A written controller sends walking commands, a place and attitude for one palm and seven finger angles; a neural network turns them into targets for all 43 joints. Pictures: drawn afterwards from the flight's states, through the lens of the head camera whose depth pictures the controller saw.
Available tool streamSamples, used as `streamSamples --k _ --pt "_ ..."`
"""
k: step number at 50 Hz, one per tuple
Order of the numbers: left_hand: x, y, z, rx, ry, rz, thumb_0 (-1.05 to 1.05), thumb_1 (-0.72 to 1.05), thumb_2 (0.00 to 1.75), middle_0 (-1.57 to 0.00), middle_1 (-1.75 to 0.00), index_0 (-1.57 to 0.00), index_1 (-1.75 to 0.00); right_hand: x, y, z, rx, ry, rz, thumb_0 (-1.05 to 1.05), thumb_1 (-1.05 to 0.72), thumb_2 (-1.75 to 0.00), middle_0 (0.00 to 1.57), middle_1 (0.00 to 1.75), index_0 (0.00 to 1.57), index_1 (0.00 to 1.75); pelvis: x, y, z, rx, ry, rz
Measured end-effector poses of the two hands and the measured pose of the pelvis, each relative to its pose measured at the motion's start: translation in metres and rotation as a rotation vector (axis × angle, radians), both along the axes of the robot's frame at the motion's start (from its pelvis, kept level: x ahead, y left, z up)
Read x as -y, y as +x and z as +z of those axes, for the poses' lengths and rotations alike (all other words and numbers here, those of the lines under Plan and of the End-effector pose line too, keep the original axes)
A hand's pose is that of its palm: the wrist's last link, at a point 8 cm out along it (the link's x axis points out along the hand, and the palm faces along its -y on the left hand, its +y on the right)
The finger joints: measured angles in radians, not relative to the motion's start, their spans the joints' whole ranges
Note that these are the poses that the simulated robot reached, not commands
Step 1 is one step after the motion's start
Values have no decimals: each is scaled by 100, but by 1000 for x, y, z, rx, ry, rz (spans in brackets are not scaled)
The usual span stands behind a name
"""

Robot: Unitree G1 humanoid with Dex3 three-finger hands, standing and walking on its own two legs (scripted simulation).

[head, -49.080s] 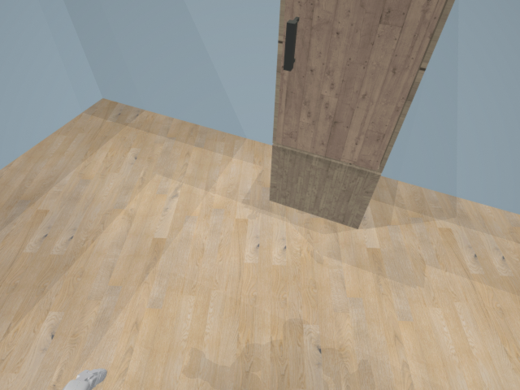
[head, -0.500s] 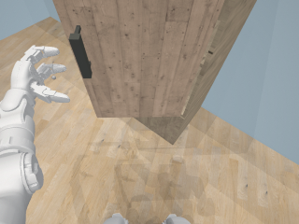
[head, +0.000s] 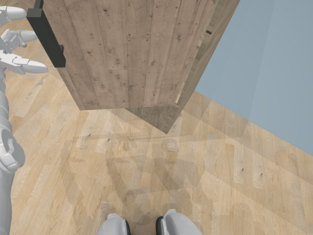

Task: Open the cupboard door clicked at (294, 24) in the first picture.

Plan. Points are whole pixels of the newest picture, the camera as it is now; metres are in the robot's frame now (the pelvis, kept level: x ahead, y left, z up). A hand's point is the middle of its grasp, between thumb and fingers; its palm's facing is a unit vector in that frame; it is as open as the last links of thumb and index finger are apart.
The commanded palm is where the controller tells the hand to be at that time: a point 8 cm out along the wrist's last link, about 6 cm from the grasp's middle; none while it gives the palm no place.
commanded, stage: move the hooked fingers beside the handle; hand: left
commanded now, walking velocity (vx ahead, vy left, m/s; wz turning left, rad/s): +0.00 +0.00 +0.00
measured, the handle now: (50, 35) +0.58 +0.19 +0.11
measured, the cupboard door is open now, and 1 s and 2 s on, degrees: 38 38 38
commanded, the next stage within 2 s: slide the fingers in behind the handle in 1.54 s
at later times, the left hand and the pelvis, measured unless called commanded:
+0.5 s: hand (21, 56) +0.51 +0.23 +0.11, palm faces +0.01 -1.00 +0.00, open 14.0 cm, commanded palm +0.49 +0.27 +0.11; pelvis +0.01 +0.01 +0.00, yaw +1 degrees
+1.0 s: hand (18, 57) +0.52 +0.25 +0.10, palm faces +0.02 -1.00 +0.00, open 14.0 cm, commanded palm +0.50 +0.28 +0.10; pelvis -0.01 +0.00 +0.00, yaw +0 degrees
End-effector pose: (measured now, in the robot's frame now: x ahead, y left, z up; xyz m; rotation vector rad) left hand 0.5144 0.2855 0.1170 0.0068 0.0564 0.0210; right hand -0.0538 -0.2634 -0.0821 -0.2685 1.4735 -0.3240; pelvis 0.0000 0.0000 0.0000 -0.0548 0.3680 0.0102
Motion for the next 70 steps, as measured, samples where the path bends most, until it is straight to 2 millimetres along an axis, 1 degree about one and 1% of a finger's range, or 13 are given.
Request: streamSamples --k 7,13,19,26,32,35,41,46,50,55,60,66,70 --pt "0 -5 -12 -9 -11 -14 -1 -49 30 -30 -120 -32 -121 -7 6 1 -15 20 -12 0 -90 -90 20 30 21 30 -2 9 3 3 -2 -8" --pt "-1 -14 -6 36 -19 0 -1 -49 30 -30 -120 -31 -120 -8 30 0 45 29 -2 0 -90 -90 20 30 21 30 -4 16 6 26 -4 -6" --pt "-6 -22 -5 -10 -6 9 -1 -49 30 -30 -120 -30 -120 -6 58 -5 116 30 36 0 -90 -90 20 30 21 30 -5 14 6 43 -4 8" --pt "1 -31 -2 36 -9 -12 -1 -50 30 -30 -120 -30 -120 -5 72 -9 149 33 79 0 -90 -90 20 30 21 30 -5 8 4 52 -2 17" --pt "7 -26 -12 -20 -29 3 -1 -50 30 -30 -120 -30 -120 -1 65 -10 155 16 81 0 -90 -90 20 30 21 30 -3 -1 0 46 -2 23" --pt "4 -23 -11 3 -5 20 -1 -50 30 -30 -120 -30 -120 0 53 -9 144 6 67 0 -90 -90 20 30 21 30 -2 -4 -1 35 -3 16" --pt "-5 -22 2 50 -9 20 -1 -49 30 -30 -120 -30 -120 0 24 -7 77 6 23 0 -90 -90 20 30 21 30 -1 -5 -1 34 -5 6" --pt "-12 -23 -7 -34 -6 -3 -1 -49 30 -30 -120 -30 -120 -2 6 -4 31 0 6 0 -90 -90 20 30 21 30 -3 -5 -1 30 -10 10" --pt "-14 -21 -13 -22 -8 -2 -1 -50 30 -30 -120 -30 -120 -3 -1 -1 7 -11 6 0 -90 -90 20 30 21 30 -4 -7 -2 19 -12 10" --pt "-9 -12 -12 36 -23 -11 -1 -50 30 -30 -120 -30 -120 -4 -1 0 -9 -22 11 0 -90 -90 20 30 21 30 -7 -6 -4 4 -17 13" --pt "-5 -3 -15 8 -36 -15 -1 -50 30 -30 -120 -30 -120 -8 6 0 8 -23 6 0 -90 -90 20 30 21 30 -10 -2 -4 -5 -19 8" --pt "-8 -4 -17 0 -9 3 -1 -49 30 -30 -120 -30 -120 -16 18 -3 34 6 4 0 -90 -90 20 30 21 30 -14 5 -2 -1 -18 -2" --pt "-8 -8 -10 38 -4 2 -1 -49 30 -30 -120 -30 -120 -21 28 -7 43 31 12 0 -90 -90 20 30 21 30 -15 9 -1 7 -17 0"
